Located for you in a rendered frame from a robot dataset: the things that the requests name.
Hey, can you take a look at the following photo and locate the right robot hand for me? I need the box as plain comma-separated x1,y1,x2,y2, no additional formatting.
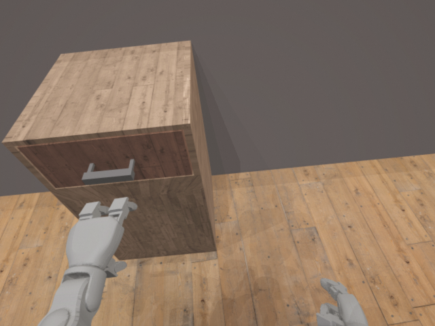
316,278,368,326

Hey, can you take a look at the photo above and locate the robot left forearm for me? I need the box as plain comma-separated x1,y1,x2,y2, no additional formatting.
38,265,107,326

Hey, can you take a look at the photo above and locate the cabinet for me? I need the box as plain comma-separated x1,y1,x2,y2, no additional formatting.
2,40,216,260

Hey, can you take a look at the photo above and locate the handle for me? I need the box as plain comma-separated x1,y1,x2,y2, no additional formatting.
82,159,135,185

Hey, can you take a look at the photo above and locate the drawer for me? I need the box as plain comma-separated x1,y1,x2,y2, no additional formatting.
17,129,192,188

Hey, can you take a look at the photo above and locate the left robot hand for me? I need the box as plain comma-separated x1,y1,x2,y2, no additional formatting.
66,197,137,278

